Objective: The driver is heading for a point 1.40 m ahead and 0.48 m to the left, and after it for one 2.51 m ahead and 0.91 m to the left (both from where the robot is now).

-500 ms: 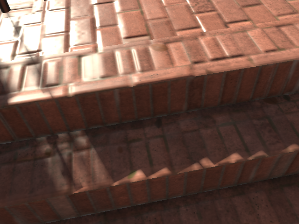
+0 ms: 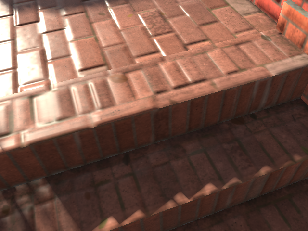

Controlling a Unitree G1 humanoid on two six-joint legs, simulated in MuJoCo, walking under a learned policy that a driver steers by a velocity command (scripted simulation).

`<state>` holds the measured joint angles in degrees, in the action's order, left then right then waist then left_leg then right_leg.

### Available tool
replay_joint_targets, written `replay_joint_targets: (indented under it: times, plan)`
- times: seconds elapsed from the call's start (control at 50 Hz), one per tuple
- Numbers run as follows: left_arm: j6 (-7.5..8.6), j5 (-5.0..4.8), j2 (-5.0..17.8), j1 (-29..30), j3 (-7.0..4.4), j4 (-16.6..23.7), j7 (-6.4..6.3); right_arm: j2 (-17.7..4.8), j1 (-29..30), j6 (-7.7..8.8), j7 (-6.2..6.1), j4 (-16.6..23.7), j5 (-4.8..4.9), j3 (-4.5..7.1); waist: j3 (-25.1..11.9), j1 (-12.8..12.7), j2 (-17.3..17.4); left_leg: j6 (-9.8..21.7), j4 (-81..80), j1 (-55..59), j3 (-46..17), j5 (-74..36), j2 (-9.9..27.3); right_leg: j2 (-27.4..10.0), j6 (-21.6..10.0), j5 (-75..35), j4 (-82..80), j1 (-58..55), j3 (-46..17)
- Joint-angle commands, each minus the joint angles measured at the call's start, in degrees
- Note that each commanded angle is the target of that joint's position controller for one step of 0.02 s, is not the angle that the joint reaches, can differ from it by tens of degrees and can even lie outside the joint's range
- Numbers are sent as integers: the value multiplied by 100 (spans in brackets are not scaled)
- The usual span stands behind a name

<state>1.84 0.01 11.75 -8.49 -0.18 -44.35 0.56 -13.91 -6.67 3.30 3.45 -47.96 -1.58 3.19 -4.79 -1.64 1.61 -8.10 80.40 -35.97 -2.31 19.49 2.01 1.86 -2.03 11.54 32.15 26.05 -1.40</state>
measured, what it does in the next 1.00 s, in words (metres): steps on the spot: left foot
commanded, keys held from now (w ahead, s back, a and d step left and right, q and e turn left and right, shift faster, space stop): no key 1.00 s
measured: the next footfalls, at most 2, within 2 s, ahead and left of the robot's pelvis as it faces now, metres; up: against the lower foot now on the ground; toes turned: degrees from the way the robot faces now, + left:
left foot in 0.08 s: -0.01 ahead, +0.14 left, +0.00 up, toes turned +2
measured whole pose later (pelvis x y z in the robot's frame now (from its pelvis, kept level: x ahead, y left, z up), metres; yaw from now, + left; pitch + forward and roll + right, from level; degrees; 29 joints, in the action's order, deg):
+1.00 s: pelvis -0.01 +0.03 +0.01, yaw +0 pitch +0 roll +1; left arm 0.8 0.3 8.3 -19.5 -1.7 -57.5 -2.5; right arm -8.8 -21.4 -1.3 -4.0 -55.3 -1.3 1.4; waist 0.3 -0.1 -1.0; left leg 1.0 24.5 -8.2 2.3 16.4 -0.9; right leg -1.8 1.6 8.1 25.4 17.5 -2.7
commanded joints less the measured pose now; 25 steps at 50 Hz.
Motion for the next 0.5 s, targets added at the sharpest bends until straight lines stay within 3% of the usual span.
replay_joint_targets:
  times: [0.02, 0.04, 0.06, 0.08, 0.1, 0.12, 0.14, 0.16, 0.18, 0.22, 0.3, 0.32, 0.34, 0.36, 0.38, 0.42, 0.5]
  plan:
    - [248, -140, 826, 938, -153, 692, -37, 0, -277, -37, 167, 217, -35, -54, -350, 293, -636, -291, -3558, 1162, 414, 791, 92, -919, -763, -988, -674, -801, -927]
    - [169, -150, 1076, 595, -247, 427, 97, -51, -595, -33, 219, 178, 75, -62, -412, 300, -773, -195, -4280, 1756, 461, -46, 37, -1121, -924, -1016, -506, -873, -1251]
    - [74, -167, 947, 238, -228, 212, 290, -83, -629, 5, 203, 122, 185, -98, -306, 207, -633, -66, -5255, 1783, 479, -708, 34, -1210, -980, -929, -471, -1147, -1449]
    - [22, -142, 663, -49, -163, -30, 507, -92, -958, 75, 126, -15, 204, -139, -387, 243, -612, 159, -5475, 2082, 194, -1511, 225, -1270, -785, -1078, -298, -1263, -1591]
    - [-49, -36, 409, -621, -151, -55, 571, -415, -568, 150, 110, 113, 190, -130, -581, -388, -137, 764, -5127, 1971, -67, -2678, 301, -733, -400, -901, -126, -1564, -977]
    - [-24, -19, 326, -585, -141, -73, 554, -386, -82, 189, 193, 238, 135, -136, -607, -596, 76, 1086, -5033, 1866, -48, -2402, 294, -351, -36, -663, -104, -1619, -399]
    - [-17, 7, 297, 91, -113, 118, 490, -139, -217, 177, 281, 177, 141, -170, -391, -341, 39, 1157, -5177, 1455, -84, -1473, 296, -243, 131, -267, -41, -1662, -210]
    - [-18, 31, 297, 489, -121, 205, 432, 41, -308, 191, 347, 103, 193, -219, -135, -254, 58, 1106, -5324, 1367, -152, -1033, 304, -233, 191, -56, -67, -1477, -165]
    - [-4, 2, 380, 627, -160, 187, 388, 89, -321, 195, 392, 117, 215, -241, 76, -181, 66, 1034, -5357, 1539, -169, -974, 315, -210, 193, 61, -119, -1124, -181]
    - [34, -68, 420, 619, -157, 144, 310, -13, -523, 204, 402, 117, 226, -221, 101, -9, 54, 991, -5310, 2069, -283, -1513, 391, -263, 127, -165, -239, -698, -238]
    - [24, -81, 322, 521, -159, 25, 260, 167, -1102, 193, 402, -84, 181, -199, 114, 128, 152, 958, -5278, 2506, -155, -1976, 304, -284, 71, -515, -305, -582, -241]
    - [42, -72, 424, 532, -195, 36, 233, -57, -1262, 156, 387, -32, 121, -101, 129, 284, 135, 1093, -5240, 2728, -178, -2085, 319, -215, 49, -425, -216, -362, -218]
    - [55, -60, 391, 514, -198, 21, 213, -64, -1223, 130, 385, -10, 110, -97, 158, 249, 151, 1142, -5249, 2754, -237, -2122, 345, -229, 59, -417, -236, -298, -205]
    - [65, 44, 52, -37, -144, -178, -4, -162, -693, -24, -347, 232, 49, -71, -2, 11, 111, 1159, -5592, 2539, -262, -3140, 665, -693, 47, -974, -520, -1047, -332]
    - [68, 12, 106, -81, -159, -281, -127, -181, -715, -96, -602, 258, 19, -90, 97, 59, -92, 1105, -5573, 2681, -168, -3170, 598, -643, 77, -1127, -568, -1082, -396]
    - [65, -10, 195, -76, -176, -350, -217, -217, -702, -192, -756, 310, 14, -99, 235, 115, -65, 1104, -5591, 2796, -138, -3312, 577, -641, 91, -1352, -580, -1033, -376]
    - [50, 30, 260, -384, -209, -541, -210, -72, -1009, -283, -720, 253, 66, -101, 162, 217, 56, 1142, -5758, 3146, -43, -2610, 498, -691, 90, -1146, -804, -953, -381]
